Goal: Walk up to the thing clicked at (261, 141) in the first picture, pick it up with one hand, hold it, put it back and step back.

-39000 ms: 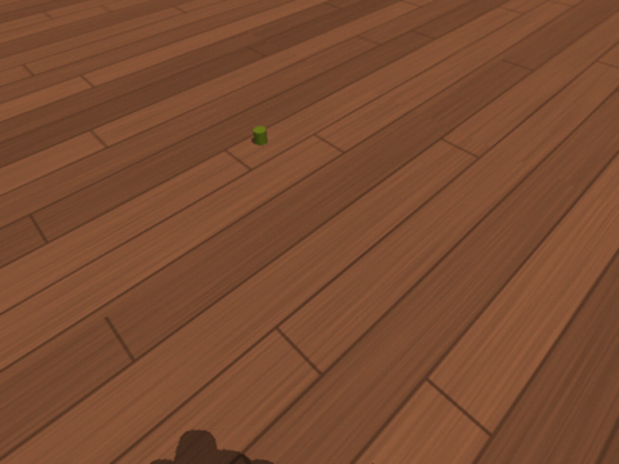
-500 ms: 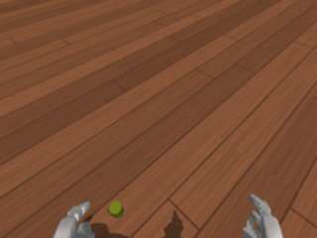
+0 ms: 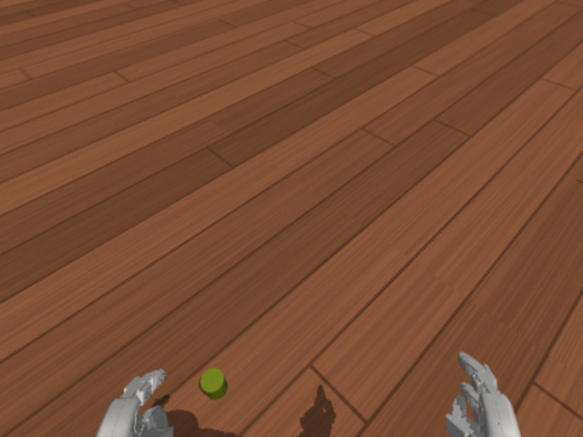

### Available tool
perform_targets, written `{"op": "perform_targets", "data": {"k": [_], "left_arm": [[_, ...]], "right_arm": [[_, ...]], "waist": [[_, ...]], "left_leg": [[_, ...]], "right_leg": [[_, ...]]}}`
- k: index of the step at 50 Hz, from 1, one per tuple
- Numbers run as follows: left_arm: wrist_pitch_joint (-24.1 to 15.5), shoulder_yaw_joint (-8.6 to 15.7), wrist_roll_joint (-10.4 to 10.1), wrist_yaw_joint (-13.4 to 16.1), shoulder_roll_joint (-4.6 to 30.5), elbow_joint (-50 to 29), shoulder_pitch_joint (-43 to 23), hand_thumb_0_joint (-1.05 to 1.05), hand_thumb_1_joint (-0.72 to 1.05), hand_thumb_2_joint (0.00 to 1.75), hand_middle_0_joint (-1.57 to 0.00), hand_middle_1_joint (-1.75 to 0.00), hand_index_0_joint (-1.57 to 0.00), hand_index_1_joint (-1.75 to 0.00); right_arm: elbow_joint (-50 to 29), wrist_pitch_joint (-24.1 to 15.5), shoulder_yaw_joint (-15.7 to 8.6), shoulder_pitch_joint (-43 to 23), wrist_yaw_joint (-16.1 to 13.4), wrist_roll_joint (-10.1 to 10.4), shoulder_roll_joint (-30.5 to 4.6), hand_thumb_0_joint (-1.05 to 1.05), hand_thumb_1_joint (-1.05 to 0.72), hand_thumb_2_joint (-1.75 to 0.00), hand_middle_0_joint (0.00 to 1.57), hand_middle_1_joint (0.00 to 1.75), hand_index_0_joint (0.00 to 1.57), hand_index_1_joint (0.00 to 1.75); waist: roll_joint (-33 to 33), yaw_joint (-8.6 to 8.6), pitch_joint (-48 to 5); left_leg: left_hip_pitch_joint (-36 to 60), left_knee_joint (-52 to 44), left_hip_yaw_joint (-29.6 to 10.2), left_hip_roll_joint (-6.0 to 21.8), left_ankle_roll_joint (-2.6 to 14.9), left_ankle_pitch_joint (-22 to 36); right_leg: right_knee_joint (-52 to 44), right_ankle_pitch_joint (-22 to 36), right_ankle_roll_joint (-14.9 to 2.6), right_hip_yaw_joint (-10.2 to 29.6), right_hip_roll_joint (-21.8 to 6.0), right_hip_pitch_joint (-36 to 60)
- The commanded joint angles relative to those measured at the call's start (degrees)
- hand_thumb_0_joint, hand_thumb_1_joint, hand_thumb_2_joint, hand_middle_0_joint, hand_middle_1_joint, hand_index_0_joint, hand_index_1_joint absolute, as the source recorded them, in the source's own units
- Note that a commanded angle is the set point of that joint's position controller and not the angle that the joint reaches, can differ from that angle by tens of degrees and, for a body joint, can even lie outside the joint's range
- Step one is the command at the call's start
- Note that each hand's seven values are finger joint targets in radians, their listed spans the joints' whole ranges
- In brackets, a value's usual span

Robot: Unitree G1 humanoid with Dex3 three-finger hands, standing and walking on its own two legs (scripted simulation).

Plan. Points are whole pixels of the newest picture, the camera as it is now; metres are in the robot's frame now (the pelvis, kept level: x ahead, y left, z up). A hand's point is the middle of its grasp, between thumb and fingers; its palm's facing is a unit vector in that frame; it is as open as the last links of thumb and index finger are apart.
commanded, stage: home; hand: left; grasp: from above
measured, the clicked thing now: (214, 383) +0.41 +0.26 -0.68
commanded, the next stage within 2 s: stand in 0.74 s
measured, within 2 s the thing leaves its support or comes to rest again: neither
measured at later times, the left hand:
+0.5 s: hand (169, 436) +0.16 +0.18 -0.04, palm faces +0.04 -0.98 -0.20, open 7.4 cm
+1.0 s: hand out of the picture +0.15 +0.21 -0.09, palm faces +0.01 -0.95 -0.32, open 7.4 cm
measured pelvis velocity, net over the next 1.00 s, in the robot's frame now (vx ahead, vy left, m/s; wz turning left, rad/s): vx -0.01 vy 0.00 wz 0.00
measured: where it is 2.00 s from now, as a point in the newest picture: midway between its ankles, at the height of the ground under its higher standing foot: outside the picture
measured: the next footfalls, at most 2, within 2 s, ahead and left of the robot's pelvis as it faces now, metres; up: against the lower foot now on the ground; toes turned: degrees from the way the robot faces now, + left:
none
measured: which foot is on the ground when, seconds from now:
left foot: down 0.00-1.00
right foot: down 0.00-1.00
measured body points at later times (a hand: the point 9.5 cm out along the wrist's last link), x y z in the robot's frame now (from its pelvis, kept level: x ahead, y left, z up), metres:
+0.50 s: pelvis +0.00 +0.00 +0.00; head +0.02 +0.00 +0.45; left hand +0.16 +0.23 -0.03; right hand +0.16 -0.25 -0.06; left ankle +0.02 +0.12 -0.68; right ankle +0.00 -0.14 -0.68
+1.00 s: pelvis -0.01 +0.00 +0.02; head +0.02 +0.00 +0.47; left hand +0.15 +0.26 -0.06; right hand +0.14 -0.26 -0.09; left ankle +0.02 +0.12 -0.68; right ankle +0.00 -0.14 -0.68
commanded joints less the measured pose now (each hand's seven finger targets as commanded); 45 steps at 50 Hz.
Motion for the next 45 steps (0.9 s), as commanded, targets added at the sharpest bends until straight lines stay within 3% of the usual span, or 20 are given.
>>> {"op": "perform_targets", "data": {"k": [1,5,6,10,14,15,16,18,19,37,41,42,43,44,45], "left_arm": [[-3.2,4.5,0.5,0.7,6.5,-11.5,-1.0,0.00,0.90,0.90,-0.20,-0.30,-0.20,-0.30],[-2.9,2.4,0.4,0.5,4.3,-10.2,-0.9,0.00,0.90,0.90,-0.20,-0.30,-0.20,-0.30],[-3.2,4.4,0.2,0.7,6.3,-12.3,-1.8,0.00,0.90,0.90,-0.20,-0.30,-0.20,-0.30],[-3.1,3.7,0.3,0.7,6.1,-11.5,-1.3,0.00,0.90,0.90,-0.20,-0.30,-0.20,-0.30],[-3.1,3.2,0.2,0.6,5.3,-12.0,-1.9,0.00,0.90,0.90,-0.20,-0.30,-0.20,-0.30],[-3.1,4.9,0.2,0.8,6.8,-11.7,-1.3,0.00,0.90,0.90,-0.20,-0.30,-0.20,-0.30],[-3.0,3.9,0.2,0.8,6.2,-11.5,-1.5,0.00,0.90,0.90,-0.20,-0.30,-0.20,-0.30],[-3.0,4.1,0.2,0.8,6.5,-12.1,-0.6,0.00,0.90,0.90,-0.20,-0.30,-0.20,-0.30],[-2.9,3.6,0.3,0.8,5.8,-11.7,-0.7,0.00,0.90,0.90,-0.20,-0.30,-0.20,-0.30],[-2.9,4.2,0.2,0.9,6.5,-11.4,0.2,0.00,0.90,0.90,-0.20,-0.30,-0.20,-0.30],[-3.0,3.2,0.3,0.9,5.6,-11.7,-1.5,0.00,0.90,0.90,-0.20,-0.30,-0.20,-0.30],[-15.4,3.5,7.2,2.9,10.5,8.4,-17.5,0.00,0.90,0.90,-0.20,-0.30,-0.20,-0.30],[-19.3,4.9,7.3,2.6,12.0,18.8,-11.8,0.00,0.90,0.90,-0.20,-0.30,-0.20,-0.30],[-21.3,4.6,7.1,2.2,12.5,21.7,-11.9,0.00,0.90,0.90,-0.20,-0.30,-0.20,-0.30],[-22.6,4.0,7.3,2.0,13.1,24.5,-12.3,0.00,0.90,0.90,-0.20,-0.30,-0.20,-0.30]], "right_arm": [[-9.6,-3.5,-3.4,-3.9,-0.6,0.0,-7.6,0.00,-0.90,-0.90,0.20,0.30,0.20,0.30],[-9.3,-3.3,-3.0,-3.5,-0.4,-0.1,-7.0,0.00,-0.90,-0.90,0.20,0.30,0.20,0.30],[-10.0,-3.3,-3.4,-3.8,-0.5,0.0,-7.6,0.00,-0.90,-0.90,0.20,0.30,0.20,0.30],[-9.8,-3.3,-3.4,-3.6,-0.5,0.0,-7.7,0.00,-0.90,-0.90,0.20,0.30,0.20,0.30],[-9.8,-3.2,-2.9,-3.8,-0.5,0.1,-7.1,0.00,-0.90,-0.90,0.20,0.30,0.20,0.30],[-10.1,-3.2,-3.3,-3.9,-0.5,0.0,-7.6,0.00,-0.90,-0.90,0.20,0.30,0.20,0.30],[-10.2,-3.3,-3.3,-4.0,-0.6,0.1,-7.7,0.00,-0.90,-0.90,0.20,0.30,0.20,0.30],[-10.3,-3.1,-3.3,-3.5,-0.5,0.1,-7.6,0.00,-0.90,-0.90,0.20,0.30,0.20,0.30],[-10.3,-3.0,-3.1,-4.0,-0.5,0.2,-7.2,0.00,-0.90,-0.90,0.20,0.30,0.20,0.30],[-10.4,-2.7,-3.3,-3.2,-0.5,0.1,-7.4,0.00,-0.90,-0.90,0.20,0.30,0.20,0.30],[-10.4,-2.7,-3.4,-3.8,-0.5,0.1,-7.5,0.00,-0.90,-0.90,0.20,0.30,0.20,0.30],[4.4,3.7,-5.4,-7.5,2.9,-6.8,-13.3,0.00,-0.90,-0.90,0.20,0.30,0.20,0.30],[4.6,6.1,-6.6,-8.0,5.0,-6.7,-14.1,0.00,-0.90,-0.90,0.20,0.30,0.20,0.30],[3.3,7.3,-6.8,-7.3,6.0,-6.9,-14.8,0.00,-0.90,-0.90,0.20,0.30,0.20,0.30],[4.0,7.8,-6.6,-7.0,7.0,-6.5,-14.8,0.00,-0.90,-0.90,0.20,0.30,0.20,0.30]], "waist": [[0.1,0.09,-5.2],[1.0,-0.31,-4.5],[0.4,-0.13,-4.8],[0.0,-0.41,-4.8],[0.7,-0.03,-3.9],[0.5,-0.18,-5.2],[-0.1,-0.34,-3.8],[0.3,-0.36,-6.2],[-0.7,-0.08,-4.3],[-0.7,-0.39,-5.8],[0.1,-0.41,-3.2],[-3.5,4.09,8.1],[-6.4,4.18,3.6],[-6.8,2.46,2.6],[-4.6,2.70,1.1]], "left_leg": [[6.7,-10.1,0.9,-1.7,1.36,9.2],[6.6,-10.1,0.6,-1.6,1.19,9.6],[6.4,-10.3,0.6,-1.6,1.29,8.6],[6.5,-9.8,0.7,-1.6,1.38,9.8],[5.6,-10.3,0.6,-1.7,1.35,6.8],[6.2,-10.0,0.7,-1.7,1.43,7.9],[5.6,-10.1,0.8,-1.7,1.47,7.2],[6.6,-9.5,0.9,-1.8,1.44,9.6],[5.5,-9.5,0.9,-1.8,1.46,8.5],[6.4,-8.4,1.4,-2.0,1.61,11.4],[5.3,-9.7,0.8,-1.6,1.37,8.3],[7.3,-13.8,-1.7,0.7,3.91,20.4],[10.7,-12.9,0.7,-0.1,4.58,18.5],[12.6,-12.8,-0.1,-0.7,4.37,19.3],[15.3,-13.6,-0.6,-0.8,4.49,18.7]], "right_leg": [[-8.6,8.0,-1.51,-1.4,1.8,1.6],[-8.1,8.3,-1.57,-1.5,1.9,0.6],[-8.3,7.4,-1.50,-1.5,1.9,0.9],[-8.1,8.6,-1.48,-1.5,1.9,1.1],[-8.6,6.0,-1.44,-1.3,1.7,0.4],[-8.5,7.1,-1.39,-1.3,1.8,1.1],[-8.5,6.3,-1.39,-1.4,1.8,0.5],[-8.1,8.6,-1.41,-1.3,1.8,1.5],[-8.5,7.5,-1.43,-1.3,1.7,0.9],[-8.3,10.5,-1.26,-0.9,1.6,1.8],[-8.2,7.3,-1.46,-1.5,1.8,0.3],[-9.9,9.2,-3.86,2.9,-2.7,11.7],[-13.1,8.8,-5.20,7.1,-4.0,13.1],[-13.6,10.5,-6.54,8.6,-3.5,11.7],[-13.1,11.9,-6.09,8.5,-4.0,14.0]]}}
